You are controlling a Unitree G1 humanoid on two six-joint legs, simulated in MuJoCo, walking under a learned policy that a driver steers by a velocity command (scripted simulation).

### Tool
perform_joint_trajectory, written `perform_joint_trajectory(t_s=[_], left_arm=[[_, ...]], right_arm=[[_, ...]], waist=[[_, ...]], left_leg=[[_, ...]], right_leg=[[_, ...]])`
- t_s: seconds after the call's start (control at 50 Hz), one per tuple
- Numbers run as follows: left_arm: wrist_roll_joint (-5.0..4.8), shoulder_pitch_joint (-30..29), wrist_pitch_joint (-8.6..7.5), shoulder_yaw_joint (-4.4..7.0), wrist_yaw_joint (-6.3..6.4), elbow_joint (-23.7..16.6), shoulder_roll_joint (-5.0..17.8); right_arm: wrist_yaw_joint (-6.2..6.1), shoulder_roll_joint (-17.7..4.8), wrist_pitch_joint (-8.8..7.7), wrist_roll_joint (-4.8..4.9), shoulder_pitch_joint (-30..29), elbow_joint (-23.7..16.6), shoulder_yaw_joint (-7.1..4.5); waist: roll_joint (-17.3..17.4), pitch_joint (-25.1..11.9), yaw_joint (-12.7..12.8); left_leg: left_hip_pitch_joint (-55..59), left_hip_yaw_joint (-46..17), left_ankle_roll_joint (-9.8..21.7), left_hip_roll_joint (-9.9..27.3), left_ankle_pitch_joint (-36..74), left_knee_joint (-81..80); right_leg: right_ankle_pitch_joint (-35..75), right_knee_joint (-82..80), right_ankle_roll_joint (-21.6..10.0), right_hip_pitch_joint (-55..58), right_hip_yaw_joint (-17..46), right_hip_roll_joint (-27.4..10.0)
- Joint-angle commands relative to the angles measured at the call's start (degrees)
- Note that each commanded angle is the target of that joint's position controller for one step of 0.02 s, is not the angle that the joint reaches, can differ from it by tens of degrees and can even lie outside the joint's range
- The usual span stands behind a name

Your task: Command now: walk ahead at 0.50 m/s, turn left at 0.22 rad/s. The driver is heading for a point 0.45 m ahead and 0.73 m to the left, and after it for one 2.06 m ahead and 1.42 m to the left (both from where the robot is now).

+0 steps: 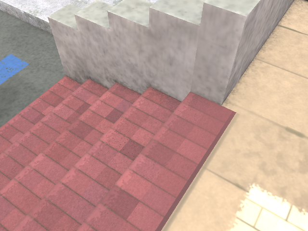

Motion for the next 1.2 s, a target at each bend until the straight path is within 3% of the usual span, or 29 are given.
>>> perform_joint_trajectory(t_s=[0.02,0.04,0.06,0.08,0.1,0.12,0.16,0.26,0.38,0.48,0.52,0.56,0.58,0.6,0.62,0.64,0.66,0.68,0.72,0.76,0.86,0.94,0.96,1.08,1.1,1.12,1.14,1.18,1.2], left_arm=[[-0.12,8.77,-1.8,2.3,1.32,-0.79,7.17],[0.53,18.95,-2.55,3.09,2.15,2.07,9.03],[1.99,26.5,-2.89,4.52,3.06,2.75,15.23],[0.97,24.99,-2.27,4.9,2.36,3.33,16.41],[-0.23,18.03,-1.94,3.98,1.93,1.99,12.01],[-0.6,13.19,-2.11,2.96,1.75,1.35,8.02],[-0.4,11.21,-2.92,2.03,1.93,2.57,4.83],[-0.84,15.15,-4.88,2.43,1.8,5.45,5.44],[-0.85,18.32,-4.75,2.29,2.33,7.52,5.4],[-0.88,20.87,-3.65,2.64,3.32,9.46,7.69],[-0.7,20.01,-2.61,2.94,3.89,9.77,9.39],[-0.51,18.52,-1.22,3.13,4.04,9.1,10.49],[-0.5,18.74,-1.08,2.77,3.81,7.55,9.43],[-0.89,21.34,-1.37,1.76,2.05,3.03,3.66],[-0.83,13.38,-1.77,2.8,2.3,1.57,8.77],[-1.53,9.04,-2.74,2.46,2.21,0.02,8.36],[-1.75,10.19,-3.32,2.23,2.48,0.75,8.0],[-1.02,10.76,-2.79,2.34,2.71,1.36,7.74],[0.35,13.39,-0.35,2.33,2.58,1.63,7.08],[0.32,12.25,1.31,2.42,2.37,0.85,6.54],[0.35,2.11,1.8,2.74,2.25,-2.3,7.25],[0.58,-3.25,1.6,2.31,1.62,-3.95,6.64],[0.62,-1.91,1.5,2.66,1.54,-3.23,7.67],[0.93,-5.99,-0.31,2.5,0.83,-5.24,8.66],[1.0,-6.94,-0.94,3.14,1.13,-5.62,9.99],[0.92,-7.51,-1.35,3.39,1.29,-5.97,11.04],[0.78,-11.76,-1.82,3.77,1.3,-7.34,11.94],[0.5,-15.86,-3.0,3.19,1.59,-9.04,10.7],[-0.39,-15.34,-3.81,2.58,1.2,-9.69,9.79]], right_arm=[[-0.57,-10.6,-0.54,-0.26,-1.16,-1.21,-2.06],[-0.41,-10.44,-0.7,0.28,-2.44,-1.54,-1.93],[-0.05,-5.74,-1.08,1.59,0.16,-3.73,-0.75],[-0.06,-5.05,-0.86,1.99,4.78,-3.08,-1.04],[-0.32,-8.63,-0.21,0.28,1.28,-2.72,-1.93],[0.16,-7.96,-0.05,0.19,-2.39,-3.29,-1.97],[0.85,-5.7,1.04,-0.27,-4.24,-3.74,-1.83],[2.55,-2.59,3.32,-0.57,-8.56,-5.46,-1.4],[3.9,-0.57,2.95,-0.62,-21.96,-10.73,-0.2],[4.59,-2.13,2.77,-1.02,-27.44,-13.67,-0.56],[4.2,-3.22,2.83,-1.04,-23.39,-12.91,-1.24],[3.26,-5.59,2.11,-1.06,-9.77,-9.03,-2.82],[2.33,-9.94,1.98,-1.71,-1.49,-7.29,-4.48],[1.59,-16.29,2.54,-0.75,-4.48,-8.93,-5.96],[1.22,-15.66,3.28,0.17,-1.12,-9.84,-5.89],[0.6,-14.1,3.42,0.56,-4.18,-8.97,-5.6],[0.58,-11.26,3.09,1.03,-7.24,-8.64,-4.9],[0.45,-9.29,2.53,1.14,-9.74,-8.76,-4.33],[0.36,-7.26,1.47,1.52,-11.19,-9.36,-3.45],[0.39,-8.81,0.6,1.76,-9.73,-9.25,-3.65],[0.69,-10.13,0.6,1.67,-3.22,-9.04,-3.74],[0.28,-10.33,1.03,1.49,0.99,-9.13,-3.7],[-0.06,-10.85,1.08,0.73,1.72,-9.2,-3.79],[-1.0,-11.39,1.51,-0.15,3.39,-11.31,-3.96],[-1.9,-11.79,1.27,0.11,5.25,-10.4,-4.47],[-2.5,-12.57,1.21,0.22,5.01,-10.44,-4.78],[-2.7,-13.9,0.97,-0.05,8.27,-9.45,-5.31],[-3.23,-12.79,0.77,-0.63,9.72,-8.67,-5.31],[-3.44,-10.89,0.37,-0.82,6.48,-9.17,-4.97]], waist=[[5.01,-2.41,7.54],[3.03,-8.15,12.22],[-5.36,-16.88,12.75],[-14.39,-20.82,9.17],[-4.5,-11.4,7.0],[-0.46,-4.5,5.95],[-1.64,1.01,3.83],[-2.44,1.85,2.79],[-2.76,3.88,5.01],[-2.61,4.01,5.64],[-4.4,0.8,3.35],[-3.15,-6.89,-2.55],[2.67,-12.87,-6.03],[16.46,-17.99,-0.11],[6.83,-20.18,-4.33],[4.39,-11.84,-3.06],[1.43,-6.27,-0.01],[0.55,-3.16,2.76],[1.77,-3.25,5.6],[2.09,-2.78,5.93],[3.59,0.4,2.36],[5.56,-0.83,0.01],[6.71,-1.96,0.25],[5.76,0.13,-0.42],[6.6,0.13,-1.45],[5.97,0.98,-1.58],[6.26,3.14,-4.5],[6.29,5.62,-6.74],[4.62,7.33,-5.86]], left_leg=[[-3.73,-5.06,3.69,15.73,62.5,16.75],[-11.34,-3.58,2.71,13.21,54.03,29.15],[-25.66,-0.8,1.0,7.04,29.13,48.16],[-37.98,-1.83,0.14,-1.37,-8.92,61.98],[-41.63,-5.13,0.57,3.52,-5.29,65.06],[-41.68,-4.22,0.44,6.07,-0.96,63.1],[-38.85,-3.32,-0.06,9.44,2.8,57.19],[-43.07,-1.2,-1.58,10.94,9.47,53.6],[-44.38,4.93,-2.0,10.46,21.41,34.04],[-41.32,8.77,1.31,7.59,17.14,24.84],[-36.04,10.13,3.7,4.26,10.09,24.1],[-20.74,9.15,7.15,0.8,7.76,19.43],[-6.82,-2.4,10.17,8.51,3.49,16.0],[12.27,-33.04,19.13,25.38,5.69,13.25],[13.54,-39.89,19.55,26.4,7.87,7.87],[6.81,-29.51,17.1,24.91,14.81,6.94],[-2.52,-23.73,14.84,22.36,23.35,6.17],[-8.87,-19.12,12.49,18.99,29.69,5.71],[-15.07,-14.99,10.99,15.49,32.96,4.14],[-17.64,-13.86,10.89,13.67,31.83,2.21],[-16.93,-15.5,8.94,11.94,26.31,0.0],[-11.91,-16.81,8.2,11.71,31.8,3.34],[-8.09,-18.32,9.22,13.3,36.58,5.84],[-4.34,-22.58,10.44,14.62,43.66,13.9],[3.42,-27.19,10.23,16.3,38.84,16.23],[7.89,-28.64,10.4,17.15,37.68,17.05],[12.92,-30.38,10.9,16.6,33.25,17.56],[14.25,-31.53,10.39,15.9,33.77,18.96],[6.2,-28.85,7.98,12.65,26.74,19.28]], right_leg=[[-5.05,-4.7,-3.03,14.36,-1.21,4.95],[-2.03,-7.87,-4.64,29.51,2.01,1.55],[-9.43,-9.68,-8.02,45.73,21.12,-14.59],[-8.18,-17.75,-13.11,49.68,43.28,-23.82],[-13.12,-19.14,-11.87,40.8,37.01,-21.57],[-13.76,-21.19,-10.71,32.66,28.35,-19.35],[-7.74,-24.96,-6.79,23.89,16.61,-14.4],[6.41,-27.08,-5.47,23.93,3.93,-12.51],[15.59,-26.34,-4.23,26.41,-6.29,-10.26],[27.97,-21.98,-3.19,34.82,-9.72,-12.45],[43.7,-13.75,-2.64,38.27,-11.06,-13.14],[44.61,6.84,-1.84,34.97,-12.14,-12.69],[28.13,24.55,0.01,23.85,-12.71,-11.42],[-27.09,45.79,4.03,-3.95,-9.54,1.18],[-25.48,51.09,3.7,-11.22,2.39,2.78],[-18.04,47.89,2.87,-13.79,4.64,-1.03],[-14.32,41.42,2.67,-9.71,4.54,-3.17],[-13.92,37.36,2.98,-6.02,4.81,-4.59],[-13.54,32.84,4.43,-0.21,4.97,-5.23],[-10.63,27.9,5.33,-0.13,4.71,-5.12],[1.0,14.73,5.8,-5.99,4.63,-3.58],[5.28,10.62,5.23,-7.19,4.42,-1.14],[6.72,13.79,4.33,-9.04,6.21,-1.87],[-0.43,13.72,2.61,-11.19,5.7,0.28],[3.7,11.8,2.02,-16.85,12.5,-2.17],[1.81,10.09,2.21,-21.37,13.31,-2.43],[0.69,8.04,2.62,-28.81,12.82,-2.37],[-1.04,4.28,3.51,-31.56,12.83,-3.01],[9.11,-6.14,4.21,-22.62,13.95,-4.24]])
